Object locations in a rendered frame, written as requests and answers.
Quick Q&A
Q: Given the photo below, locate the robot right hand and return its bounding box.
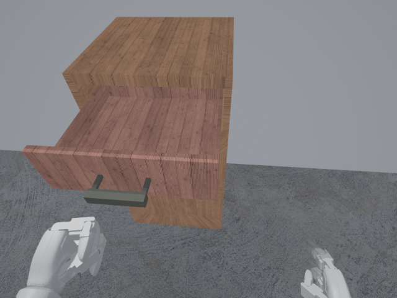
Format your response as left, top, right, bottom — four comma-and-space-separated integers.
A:
301, 241, 351, 298

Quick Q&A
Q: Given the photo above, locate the cabinet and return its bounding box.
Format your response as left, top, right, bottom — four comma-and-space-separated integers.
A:
62, 17, 234, 230

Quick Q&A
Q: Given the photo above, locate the robot left hand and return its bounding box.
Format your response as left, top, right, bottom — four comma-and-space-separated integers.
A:
27, 217, 107, 294

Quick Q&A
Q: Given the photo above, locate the drawer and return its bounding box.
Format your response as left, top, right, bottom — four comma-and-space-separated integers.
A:
22, 85, 223, 201

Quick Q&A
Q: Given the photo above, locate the handle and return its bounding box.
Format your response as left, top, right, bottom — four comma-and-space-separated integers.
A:
84, 174, 151, 208

